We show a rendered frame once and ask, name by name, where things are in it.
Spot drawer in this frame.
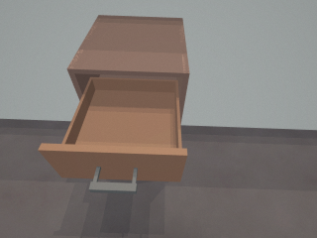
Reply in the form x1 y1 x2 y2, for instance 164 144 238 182
38 76 188 182

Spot cabinet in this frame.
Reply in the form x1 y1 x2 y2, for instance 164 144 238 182
67 15 190 123

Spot handle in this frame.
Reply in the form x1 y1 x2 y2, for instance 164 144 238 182
89 167 138 194

